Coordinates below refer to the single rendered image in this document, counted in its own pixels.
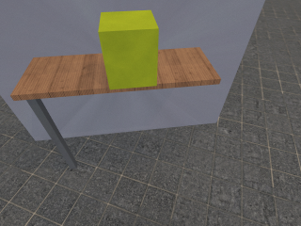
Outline carton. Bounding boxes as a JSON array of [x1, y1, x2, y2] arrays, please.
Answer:
[[98, 10, 159, 89]]

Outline table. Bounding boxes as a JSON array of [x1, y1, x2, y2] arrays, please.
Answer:
[[10, 47, 221, 170]]

